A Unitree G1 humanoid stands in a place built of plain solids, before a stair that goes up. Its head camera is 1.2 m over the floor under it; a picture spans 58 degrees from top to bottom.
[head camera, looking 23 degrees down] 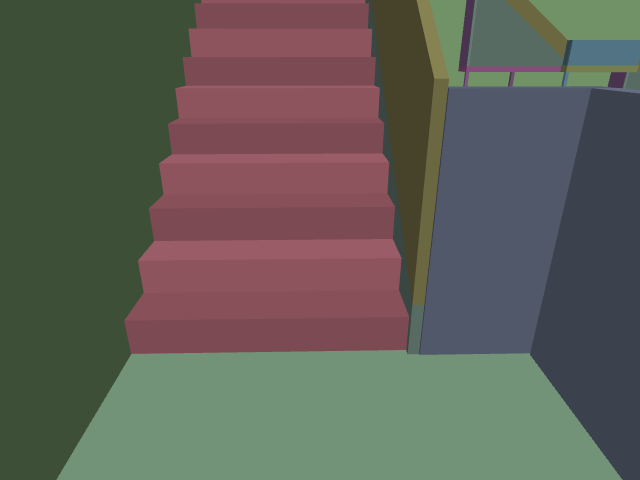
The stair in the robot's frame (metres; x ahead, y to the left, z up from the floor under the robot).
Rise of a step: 0.17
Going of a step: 0.23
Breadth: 1.21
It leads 1 degrees to the left of straight ahead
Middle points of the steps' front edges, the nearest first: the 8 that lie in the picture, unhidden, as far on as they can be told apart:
1.56 0.22 0.17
1.79 0.23 0.34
2.02 0.23 0.51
2.25 0.24 0.68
2.48 0.24 0.86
2.71 0.25 1.03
2.94 0.25 1.20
3.17 0.26 1.37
